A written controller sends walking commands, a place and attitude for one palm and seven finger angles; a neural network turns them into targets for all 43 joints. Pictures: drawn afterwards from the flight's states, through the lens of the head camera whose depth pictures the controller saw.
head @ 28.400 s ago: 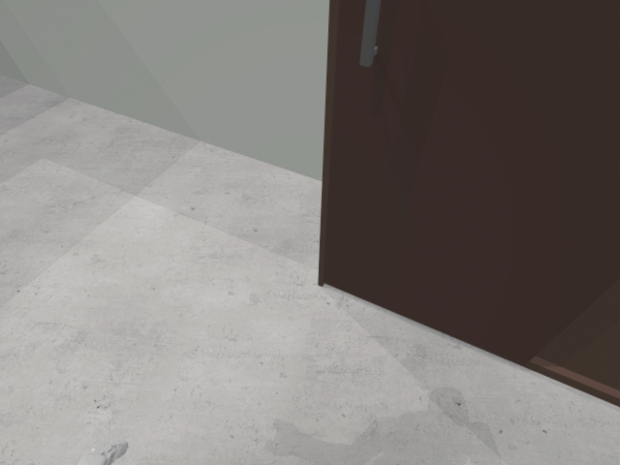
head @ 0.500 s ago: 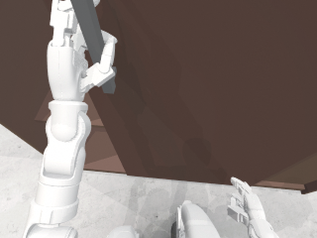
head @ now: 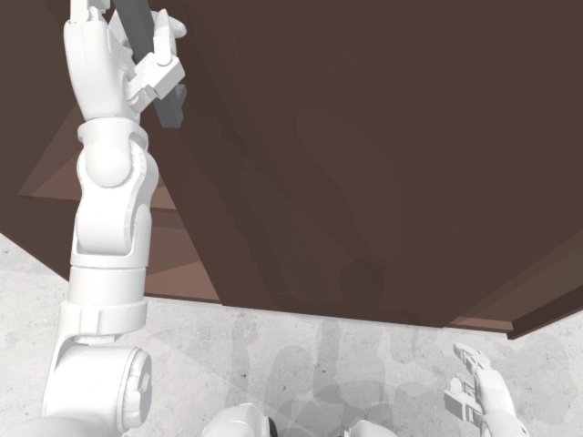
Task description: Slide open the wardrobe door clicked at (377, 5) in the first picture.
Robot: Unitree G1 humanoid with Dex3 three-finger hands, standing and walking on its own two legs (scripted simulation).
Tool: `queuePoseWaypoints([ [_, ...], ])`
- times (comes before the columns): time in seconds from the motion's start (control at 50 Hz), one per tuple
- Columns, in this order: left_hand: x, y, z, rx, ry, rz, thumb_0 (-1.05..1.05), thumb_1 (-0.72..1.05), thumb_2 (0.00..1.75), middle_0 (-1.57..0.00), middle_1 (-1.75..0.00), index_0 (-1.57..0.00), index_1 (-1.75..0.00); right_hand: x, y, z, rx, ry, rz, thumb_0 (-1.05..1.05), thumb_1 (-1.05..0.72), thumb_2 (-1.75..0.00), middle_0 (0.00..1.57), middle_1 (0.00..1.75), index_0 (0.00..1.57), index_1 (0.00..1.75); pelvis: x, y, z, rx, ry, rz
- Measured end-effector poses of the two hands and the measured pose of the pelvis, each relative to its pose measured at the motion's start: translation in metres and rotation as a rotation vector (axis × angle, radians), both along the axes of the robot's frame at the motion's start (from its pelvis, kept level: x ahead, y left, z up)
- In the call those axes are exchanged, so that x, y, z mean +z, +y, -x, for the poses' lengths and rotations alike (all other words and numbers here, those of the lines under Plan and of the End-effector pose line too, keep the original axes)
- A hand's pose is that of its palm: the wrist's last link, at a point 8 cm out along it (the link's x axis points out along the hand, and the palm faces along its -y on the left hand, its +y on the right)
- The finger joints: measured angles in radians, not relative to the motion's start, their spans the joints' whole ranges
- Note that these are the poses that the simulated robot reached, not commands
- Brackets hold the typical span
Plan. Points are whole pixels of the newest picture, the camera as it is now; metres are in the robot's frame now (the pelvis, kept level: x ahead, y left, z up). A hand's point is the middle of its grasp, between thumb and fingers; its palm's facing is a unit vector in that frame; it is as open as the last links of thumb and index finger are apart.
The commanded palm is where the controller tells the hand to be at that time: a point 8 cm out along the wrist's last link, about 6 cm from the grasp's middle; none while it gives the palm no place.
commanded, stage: step sideways, sliding the door along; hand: left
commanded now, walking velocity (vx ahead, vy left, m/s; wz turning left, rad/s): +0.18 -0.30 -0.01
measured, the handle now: (146, 15) +0.45 +0.19 +0.28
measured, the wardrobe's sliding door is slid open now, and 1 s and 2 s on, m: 0.47 0.47 0.47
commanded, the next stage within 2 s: stop walking and hold the door there in 0.14 s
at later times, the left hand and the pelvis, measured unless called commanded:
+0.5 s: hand (172, 55) +0.42 +0.17 +0.26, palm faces +0.51 -0.82 -0.25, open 6.3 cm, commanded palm +0.38 +0.20 +0.22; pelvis +0.01 -0.13 +0.00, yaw -2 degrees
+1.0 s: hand (177, 57) +0.42 +0.16 +0.26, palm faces +0.41 -0.90 -0.15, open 6.0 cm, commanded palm +0.38 +0.20 +0.22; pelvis -0.03 -0.09 +0.02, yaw -8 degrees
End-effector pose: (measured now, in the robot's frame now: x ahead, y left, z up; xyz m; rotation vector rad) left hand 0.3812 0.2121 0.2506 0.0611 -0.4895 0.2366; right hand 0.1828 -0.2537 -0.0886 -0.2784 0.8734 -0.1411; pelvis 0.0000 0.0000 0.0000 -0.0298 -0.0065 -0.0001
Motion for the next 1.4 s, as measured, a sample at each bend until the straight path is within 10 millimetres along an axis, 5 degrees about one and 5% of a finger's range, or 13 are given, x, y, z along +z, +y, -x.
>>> queuePoseWaypoints([
  [0.3,0.003,-0.005,-0.001,0.06,0.074,-0.036,-0.03,0.69,0.84,-0.48,-1.41,-0.23,-1.31,0.023,-0.011,0.005,0.112,0.077,-0.084,0.01,-0.9,-0.9,0.2,0.3,0.2,0.3,0.03,-0.077,0.0,-0.007,-0.032,0.092],
  [0.42,0.009,-0.008,0.001,0.217,0.135,-0.169,-0.09,0.66,0.83,-0.5,-1.42,-0.28,-1.34,0.007,-0.058,-0.012,0.078,-0.042,-0.156,0.01,-0.9,-0.9,0.21,0.3,0.2,0.3,0.008,-0.124,-0.014,-0.029,-0.022,0.012],
  [0.5,0.012,-0.011,0.004,0.326,0.192,-0.196,-0.13,0.63,0.81,-0.49,-1.41,-0.29,-1.34,-0.01,-0.108,-0.012,-0.016,-0.081,-0.128,0.01,-0.9,-0.9,0.21,0.3,0.2,0.3,0.003,-0.128,-0.015,-0.039,-0.027,-0.012],
  [0.6,0.014,-0.01,0.005,0.337,0.226,-0.205,-0.14,0.62,0.79,-0.47,-1.41,-0.36,-1.37,-0.004,-0.152,0.017,-0.116,-0.041,-0.04,0.01,-0.91,-0.9,0.2,0.3,0.2,0.3,0.014,-0.126,-0.013,-0.05,-0.029,-0.063],
  [0.7,0.012,-0.008,0.003,0.295,0.189,-0.179,-0.14,0.62,0.8,-0.47,-1.4,-0.39,-1.39,0.014,-0.172,0.058,-0.184,-0.007,0.052,0.01,-0.91,-0.9,0.2,0.3,0.19,0.3,0.015,-0.12,-0.009,-0.061,-0.028,-0.062],
  [0.78,0.009,-0.005,0.001,0.253,0.142,-0.183,-0.14,0.62,0.8,-0.46,-1.45,-0.38,-1.36,0.02,-0.17,0.086,-0.235,-0.008,0.116,0.01,-0.91,-0.9,0.2,0.3,0.19,0.3,0.005,-0.105,-0.003,-0.061,-0.032,-0.02],
  [0.88,0.007,-0.008,0.001,0.203,0.143,-0.124,-0.1,0.69,0.79,-0.46,-1.45,-0.31,-1.34,0.023,-0.137,0.115,-0.259,0.0,0.065,0.01,-0.91,-0.9,0.2,0.3,0.19,0.3,0.013,-0.096,0.009,-0.108,-0.028,0.006],
  [1.06,0.009,-0.011,0.004,0.209,0.199,-0.11,-0.09,0.73,0.76,-0.46,-1.41,-0.27,-1.35,-0.006,-0.087,0.153,-0.22,0.056,-0.068,0.01,-0.9,-0.9,0.2,0.3,0.2,0.3,0.011,-0.095,0.036,-0.149,0.001,-0.011],
  [1.22,0.011,-0.01,0.005,0.182,0.226,-0.09,-0.08,0.72,0.75,-0.46,-1.4,-0.29,-1.36,-0.009,-0.093,0.181,-0.252,0.104,-0.022,0.01,-0.9,-0.9,0.21,0.3,0.2,0.3,0.011,-0.083,0.049,-0.14,-0.015,0.002],
  [1.4,0.011,-0.011,0.007,0.154,0.248,-0.075,-0.06,0.74,0.78,-0.46,-1.4,-0.24,-1.35,0.01,-0.109,0.189,-0.272,0.055,0.053,0.01,-0.9,-0.9,0.2,0.3,0.2,0.3,0.014,-0.08,0.056,-0.147,-0.013,0.001],
])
